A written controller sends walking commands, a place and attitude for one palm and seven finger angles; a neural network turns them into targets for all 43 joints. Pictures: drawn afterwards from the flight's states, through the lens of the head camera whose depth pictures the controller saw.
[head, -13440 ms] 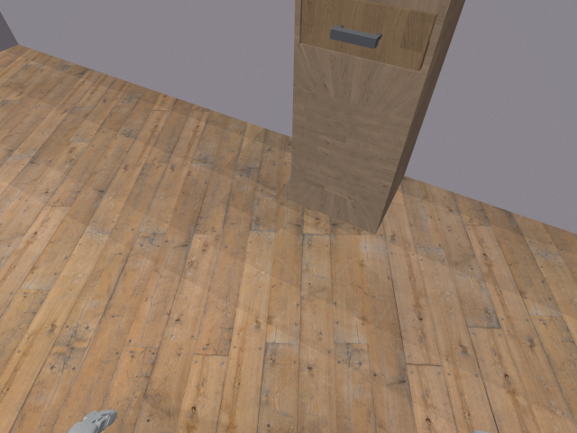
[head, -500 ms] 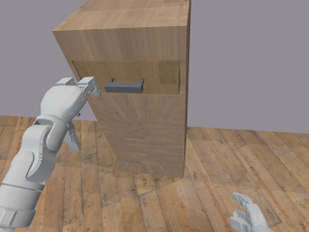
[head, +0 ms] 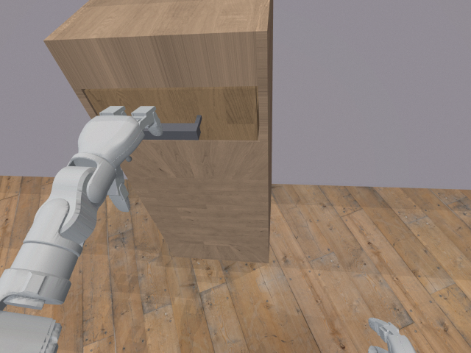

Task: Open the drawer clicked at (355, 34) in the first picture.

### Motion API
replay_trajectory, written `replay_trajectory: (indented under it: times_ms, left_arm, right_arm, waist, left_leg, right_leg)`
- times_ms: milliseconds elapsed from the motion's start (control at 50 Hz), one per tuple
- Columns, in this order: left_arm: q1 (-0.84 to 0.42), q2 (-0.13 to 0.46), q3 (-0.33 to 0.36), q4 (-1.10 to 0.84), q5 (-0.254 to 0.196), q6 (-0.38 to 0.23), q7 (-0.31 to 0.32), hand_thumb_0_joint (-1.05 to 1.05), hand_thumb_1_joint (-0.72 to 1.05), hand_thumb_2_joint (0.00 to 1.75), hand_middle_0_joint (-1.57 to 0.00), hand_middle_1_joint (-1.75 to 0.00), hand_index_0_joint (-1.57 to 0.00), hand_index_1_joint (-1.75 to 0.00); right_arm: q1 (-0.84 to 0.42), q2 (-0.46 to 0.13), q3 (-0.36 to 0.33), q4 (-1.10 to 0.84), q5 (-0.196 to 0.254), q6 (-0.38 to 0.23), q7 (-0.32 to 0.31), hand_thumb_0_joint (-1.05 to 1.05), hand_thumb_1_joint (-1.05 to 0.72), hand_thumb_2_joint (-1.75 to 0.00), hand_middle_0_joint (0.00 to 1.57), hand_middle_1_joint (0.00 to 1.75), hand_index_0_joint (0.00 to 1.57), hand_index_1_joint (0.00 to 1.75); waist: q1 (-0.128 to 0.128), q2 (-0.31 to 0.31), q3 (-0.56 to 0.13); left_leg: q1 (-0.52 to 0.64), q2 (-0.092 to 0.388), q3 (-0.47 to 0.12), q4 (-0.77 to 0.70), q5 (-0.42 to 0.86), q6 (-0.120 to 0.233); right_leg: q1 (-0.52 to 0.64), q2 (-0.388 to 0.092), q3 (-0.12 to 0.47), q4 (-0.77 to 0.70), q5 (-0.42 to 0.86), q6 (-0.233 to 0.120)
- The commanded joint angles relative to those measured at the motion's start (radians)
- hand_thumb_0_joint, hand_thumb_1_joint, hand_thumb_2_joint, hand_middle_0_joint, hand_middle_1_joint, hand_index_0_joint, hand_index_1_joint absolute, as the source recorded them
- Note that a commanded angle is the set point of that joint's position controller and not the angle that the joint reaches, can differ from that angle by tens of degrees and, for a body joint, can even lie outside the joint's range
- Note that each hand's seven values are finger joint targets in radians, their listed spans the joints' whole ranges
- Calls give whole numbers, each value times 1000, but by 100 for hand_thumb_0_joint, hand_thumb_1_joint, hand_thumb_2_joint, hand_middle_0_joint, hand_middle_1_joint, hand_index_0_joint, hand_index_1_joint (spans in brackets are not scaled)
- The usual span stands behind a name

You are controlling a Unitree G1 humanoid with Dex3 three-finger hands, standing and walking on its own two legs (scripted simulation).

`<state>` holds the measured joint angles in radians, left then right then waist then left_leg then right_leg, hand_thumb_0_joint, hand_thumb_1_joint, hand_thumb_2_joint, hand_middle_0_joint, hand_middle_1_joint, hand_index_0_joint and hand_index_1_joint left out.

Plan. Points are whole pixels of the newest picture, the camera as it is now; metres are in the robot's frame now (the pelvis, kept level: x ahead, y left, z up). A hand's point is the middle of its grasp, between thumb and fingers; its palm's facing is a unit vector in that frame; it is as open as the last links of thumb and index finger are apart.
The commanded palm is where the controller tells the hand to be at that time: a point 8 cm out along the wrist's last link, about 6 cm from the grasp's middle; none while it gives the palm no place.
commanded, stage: move the hooked fingers above the handle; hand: left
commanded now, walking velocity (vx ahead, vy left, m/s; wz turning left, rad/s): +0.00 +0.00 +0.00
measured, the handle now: (171, 125) +0.56 +0.21 +0.06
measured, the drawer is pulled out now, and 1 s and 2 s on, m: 0.00 0.00 0.00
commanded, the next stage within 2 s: lower the fingers behind the handle in 1.74 s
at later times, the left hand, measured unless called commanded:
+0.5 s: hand (146, 138) +0.45 +0.21 +0.13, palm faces -0.01 -0.01 -1.00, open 13.8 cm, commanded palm +0.43 +0.22 +0.19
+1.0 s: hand (160, 119) +0.52 +0.21 +0.11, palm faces -0.02 -0.02 -1.00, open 13.7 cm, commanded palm +0.49 +0.23 +0.18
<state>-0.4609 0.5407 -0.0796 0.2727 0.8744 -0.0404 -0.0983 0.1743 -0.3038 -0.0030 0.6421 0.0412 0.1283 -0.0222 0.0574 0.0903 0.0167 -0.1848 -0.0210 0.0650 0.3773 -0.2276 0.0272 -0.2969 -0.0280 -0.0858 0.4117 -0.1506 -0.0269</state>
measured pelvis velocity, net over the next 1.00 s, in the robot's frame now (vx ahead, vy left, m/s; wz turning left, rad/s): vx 0.03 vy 0.01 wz -0.03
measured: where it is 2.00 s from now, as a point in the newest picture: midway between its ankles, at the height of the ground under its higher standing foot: outside the picture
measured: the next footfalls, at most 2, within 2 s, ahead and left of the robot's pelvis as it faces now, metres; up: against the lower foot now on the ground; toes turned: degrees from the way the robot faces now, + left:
none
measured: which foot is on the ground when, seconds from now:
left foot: down 0.00-1.00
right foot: down 0.00-1.00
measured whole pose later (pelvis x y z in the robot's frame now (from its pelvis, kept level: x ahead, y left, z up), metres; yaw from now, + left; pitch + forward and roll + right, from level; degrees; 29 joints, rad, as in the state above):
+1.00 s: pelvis +0.03 +0.01 -0.01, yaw -2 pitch +12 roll +0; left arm -0.89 0.52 -0.08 0.87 1.00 -0.09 0.05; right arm 0.32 -0.28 -0.04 0.68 0.03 0.15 -0.03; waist -0.04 0.06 -0.06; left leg -0.38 -0.01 0.09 0.49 -0.31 0.04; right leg -0.49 -0.02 -0.06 0.50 -0.21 -0.01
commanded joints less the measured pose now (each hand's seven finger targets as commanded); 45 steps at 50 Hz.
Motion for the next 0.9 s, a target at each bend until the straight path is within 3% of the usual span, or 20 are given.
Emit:
replay_trajectory:
  times_ms: [0, 40, 120, 200, 220, 240, 320, 340, 420, 440, 480, 600, 640, 700, 740, 800, 820, 840, 880]
  left_arm:
    - [-450, 261, 160, -150, 13, -9, 84, 0, -50, 30, -30, -120, -30, -120]
    - [-472, 271, 166, -109, 21, -2, 96, 0, -50, 30, -30, -120, -30, -120]
    - [-471, 209, 108, -113, 31, 15, 105, 0, -50, 30, -30, -120, -30, -120]
    - [-494, 189, 80, -26, 43, 45, 96, 0, -50, 30, -30, -120, -30, -120]
    - [-518, 185, 72, -40, 43, 44, 95, 0, -50, 30, -30, -120, -30, -120]
    - [-515, 202, 88, -7, 46, 47, 94, 0, -50, 30, -30, -120, -30, -120]
    - [-610, 197, 71, 15, 57, 29, 100, 0, -50, 30, -30, -120, -30, -120]
    - [-619, 227, 96, 28, 56, 24, 104, 0, -50, 30, -30, -120, -30, -120]
    - [-677, 206, 75, 101, 63, 8, 116, 0, -50, 30, -30, -120, -30, -120]
    - [-683, 218, 86, 131, 68, 7, 119, 0, -50, 30, -30, -120, -30, -120]
    - [-734, 190, 55, 126, 72, -5, 125, 0, -50, 30, -30, -120, -30, -120]
    - [-786, 151, 24, 237, 79, -13, 126, 0, -50, 30, -30, -120, -30, -120]
    - [-811, 194, 55, 292, 86, -19, 133, 0, -50, 30, -30, -120, -30, -120]
    - [-875, 191, 51, 297, 95, -36, 151, 0, -50, 30, -30, -120, -30, -120]
    - [-880, 242, 92, 325, 103, -44, 163, 0, -50, 30, -30, -120, -30, -120]
    - [-891, 233, 88, 385, 109, -39, 184, 0, -50, 30, -30, -120, -30, -120]
    - [-894, 226, 82, 415, 112, -33, 189, 0, -50, 30, -30, -120, -30, -120]
    - [-897, 255, 108, 429, 116, -32, 192, 0, -50, 30, -30, -120, -30, -120]
    - [-925, 268, 102, 439, 131, -28, 199, 0, -50, 30, -30, -120, -30, -120]
  right_arm:
    - [-85, -87, -39, -134, -4, -44, -3, 0, -90, -90, 20, 30, 20, 30]
    - [-77, -92, -41, -127, -1, -42, -2, 0, -90, -90, 20, 30, 20, 30]
    - [-76, -84, -44, -134, -1, -37, 5, 0, -90, -90, 20, 30, 20, 30]
    - [-67, -92, -39, -125, 5, -24, 4, 0, -90, -90, 20, 30, 20, 30]
    - [-64, -91, -40, -129, 4, -25, 3, 0, -90, -90, 20, 30, 20, 30]
    - [-64, -93, -40, -127, 4, -24, 0, 0, -90, -90, 20, 30, 20, 30]
    - [-34, -87, -39, -120, 1, -23, -9, 0, -90, -90, 20, 30, 20, 30]
    - [-33, -91, -40, -122, -1, -23, -9, 0, -90, -90, 20, 30, 20, 30]
    - [-7, -85, -39, -108, -2, -22, -16, 0, -90, -90, 20, 30, 20, 30]
    - [0, -89, -42, -105, -1, -21, -16, 0, -90, -90, 20, 30, 20, 30]
    - [19, -85, -45, -102, -3, -24, -15, 0, -90, -90, 20, 30, 20, 30]
    - [65, -88, -56, -84, -5, -15, -15, 0, -90, -90, 20, 30, 20, 30]
    - [82, -99, -58, -73, -7, -12, -19, 0, -90, -90, 20, 30, 20, 30]
    - [111, -94, -64, -65, -10, -13, -19, 0, -90, -90, 20, 30, 20, 30]
    - [126, -101, -67, -62, -13, -11, -19, 0, -90, -90, 20, 30, 20, 30]
    - [149, -101, -69, -50, -15, -9, -16, 0, -90, -90, 20, 30, 20, 30]
    - [155, -102, -71, -44, -15, -9, -17, 0, -90, -90, 20, 30, 20, 30]
    - [161, -109, -73, -49, -14, -8, -17, 0, -90, -90, 20, 30, 20, 30]
    - [172, -109, -74, -45, -14, -8, -20, 0, -90, -90, 20, 30, 20, 30]
  waist:
    - [5, -79, -361]
    - [0, -103, -376]
    - [1, -60, -397]
    - [-14, -120, -339]
    - [-12, -108, -355]
    - [-13, -134, -351]
    - [-24, -114, -395]
    - [-21, -108, -404]
    - [-34, -95, -396]
    - [-37, -116, -401]
    - [-43, -75, -431]
    - [-66, -101, -430]
    - [-71, -122, -424]
    - [-79, -90, -471]
    - [-75, -90, -502]
    - [-84, -75, -483]
    - [-92, -98, -471]
    - [-91, -121, -491]
    - [-98, -90, -516]
  left_leg:
    - [-47, -9, -34, -32, 247, 0]
    - [-55, -8, -36, -30, 255, -2]
    - [-31, -8, -35, -20, 302, -3]
    - [-54, -3, -39, -29, 267, -2]
    - [-44, -3, -39, -28, 272, -2]
    - [-47, -2, -38, -26, 267, 1]
    - [-30, -2, -44, -11, 296, 1]
    - [-35, -3, -41, -7, 301, 1]
    - [-43, -3, -38, 6, 315, 0]
    - [-49, -2, -41, 8, 313, 0]
    - [-28, -1, -43, 22, 347, -1]
    - [-32, 3, -45, 49, 372, -1]
    - [-59, 1, -44, 52, 358, 1]
    - [-49, 4, -45, 70, 390, 2]
    - [-62, 3, -48, 79, 424, -2]
    - [-85, 8, -43, 86, 416, -1]
    - [-94, 10, -42, 89, 416, 1]
    - [-115, 7, -38, 91, 400, 5]
    - [-123, 6, -33, 96, 397, 7]
  right_leg:
    - [281, 1, 82, -8, 157, -10]
    - [285, 4, 81, -6, 162, -10]
    - [271, 7, 77, 12, 207, -16]
    - [233, 12, 67, 5, 172, -15]
    - [236, 11, 69, 6, 175, -16]
    - [235, 13, 70, 3, 167, -15]
    - [226, 14, 67, 22, 194, -16]
    - [237, 14, 72, 21, 198, -17]
    - [210, 13, 67, 33, 220, -16]
    - [207, 17, 66, 34, 211, -16]
    - [189, 16, 65, 48, 234, -19]
    - [144, 20, 59, 65, 251, -18]
    - [145, 22, 63, 65, 248, -17]
    - [136, 24, 65, 84, 271, -18]
    - [151, 27, 66, 94, 289, -19]
    - [125, 30, 66, 102, 289, -18]
    - [117, 30, 65, 102, 295, -17]
    - [143, 32, 70, 101, 297, -15]
    - [144, 30, 74, 110, 309, -13]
